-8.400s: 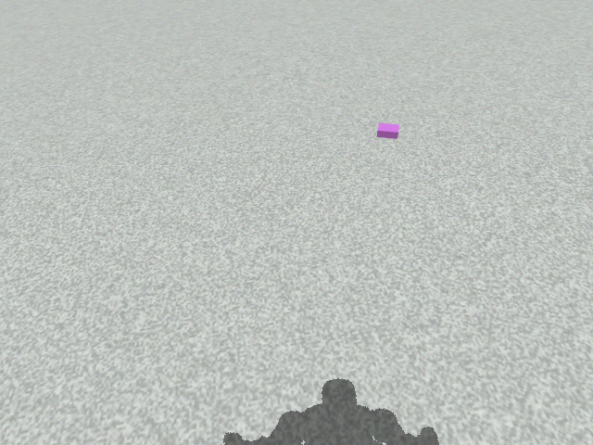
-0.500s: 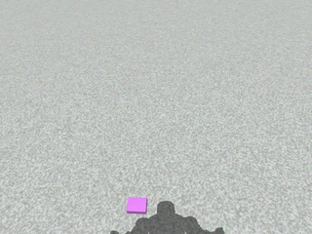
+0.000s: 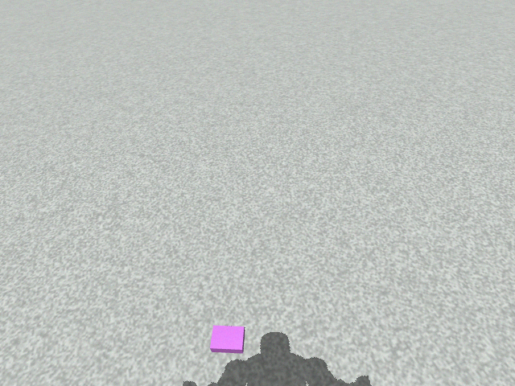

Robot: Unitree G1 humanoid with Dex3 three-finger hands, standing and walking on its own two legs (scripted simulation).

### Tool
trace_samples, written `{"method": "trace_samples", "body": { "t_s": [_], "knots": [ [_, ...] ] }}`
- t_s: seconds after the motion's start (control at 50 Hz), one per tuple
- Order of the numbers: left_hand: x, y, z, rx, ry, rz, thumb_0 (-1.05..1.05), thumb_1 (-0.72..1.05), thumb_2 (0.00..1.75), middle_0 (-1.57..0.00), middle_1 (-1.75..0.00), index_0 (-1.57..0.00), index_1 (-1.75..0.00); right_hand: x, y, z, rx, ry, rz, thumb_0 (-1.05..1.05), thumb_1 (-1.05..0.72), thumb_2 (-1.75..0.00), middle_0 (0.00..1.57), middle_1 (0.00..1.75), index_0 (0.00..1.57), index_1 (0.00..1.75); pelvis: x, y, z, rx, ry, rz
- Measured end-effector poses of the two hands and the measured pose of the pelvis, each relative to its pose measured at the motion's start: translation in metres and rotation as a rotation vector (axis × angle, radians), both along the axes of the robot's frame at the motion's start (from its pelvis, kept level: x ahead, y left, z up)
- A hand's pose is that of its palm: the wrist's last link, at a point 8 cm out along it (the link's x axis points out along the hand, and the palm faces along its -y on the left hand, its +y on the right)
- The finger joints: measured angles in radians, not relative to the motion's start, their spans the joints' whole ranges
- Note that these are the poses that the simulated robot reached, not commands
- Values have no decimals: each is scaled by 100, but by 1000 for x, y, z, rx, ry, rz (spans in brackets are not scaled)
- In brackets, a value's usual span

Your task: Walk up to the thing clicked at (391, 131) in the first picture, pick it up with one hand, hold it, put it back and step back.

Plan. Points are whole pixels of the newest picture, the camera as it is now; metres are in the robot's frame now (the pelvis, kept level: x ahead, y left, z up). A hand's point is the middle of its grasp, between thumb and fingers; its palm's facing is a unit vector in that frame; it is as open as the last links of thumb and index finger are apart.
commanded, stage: stand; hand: left
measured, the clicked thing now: (228, 339) +0.46 +0.17 -0.76
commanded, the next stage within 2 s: walk up in 0.02 s
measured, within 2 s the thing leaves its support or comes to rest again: neither
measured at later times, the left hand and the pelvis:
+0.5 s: hand out of the picture +0.10 +0.23 -0.16, palm faces -0.03 -0.95 -0.32, open 7.4 cm; pelvis +0.02 -0.02 -0.01, yaw -2 degrees
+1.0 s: hand out of the picture +0.11 +0.22 -0.16, palm faces -0.07 -0.94 -0.32, open 7.4 cm; pelvis +0.01 -0.03 -0.01, yaw -4 degrees
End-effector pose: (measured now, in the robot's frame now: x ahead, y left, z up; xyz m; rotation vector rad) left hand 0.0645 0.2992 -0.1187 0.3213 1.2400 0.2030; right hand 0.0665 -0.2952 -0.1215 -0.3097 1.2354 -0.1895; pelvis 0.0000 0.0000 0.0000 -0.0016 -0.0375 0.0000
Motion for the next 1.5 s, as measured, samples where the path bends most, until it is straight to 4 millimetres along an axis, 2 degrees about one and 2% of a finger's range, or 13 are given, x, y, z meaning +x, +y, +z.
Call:
{"method": "trace_samples", "body": {
  "t_s": [0.1,0.28,0.5,0.72,1.08,1.38,1.5],
  "knots": [
    [-1,1,-2,-8,7,11,1,91,90,-20,-30,-20,-30,-2,-3,2,-12,-11,-5,1,-91,-90,21,30,20,30,1,-3,-1,2,3,-6],
    [2,-8,-8,-24,26,13,1,91,90,-20,-30,-20,-30,-6,-22,7,-55,-12,-30,1,-91,-90,21,30,20,30,10,-12,-3,-1,9,-21],
    [27,-24,-9,-34,-15,-15,1,91,90,-20,-30,-20,-30,1,-37,8,-72,-40,-50,1,-91,-90,21,30,20,30,16,-21,-6,-3,3,-35],
    [46,-32,-3,-27,-62,-43,1,91,90,-20,-30,-20,-30,-1,-38,4,-52,-55,-58,1,-91,-90,21,30,20,30,15,-28,-6,1,-4,-50],
    [39,-33,-7,-31,-23,-59,1,91,90,-20,-30,-20,-30,-26,-42,3,-59,-7,-87,1,-91,-90,21,30,20,30,13,-28,-7,3,2,-74],
    [47,-33,-6,-34,-31,-90,1,91,90,-20,-30,-20,-30,-24,-39,4,-56,-29,-100,1,-91,-90,21,30,20,30,11,-25,-6,2,-2,-91],
    [50,-33,-1,-19,-43,-97,1,91,90,-20,-30,-20,-30,-21,-30,0,-23,-8,-93,1,-91,-90,21,30,20,30,9,-20,-3,-1,-2,-77]
  ]
}}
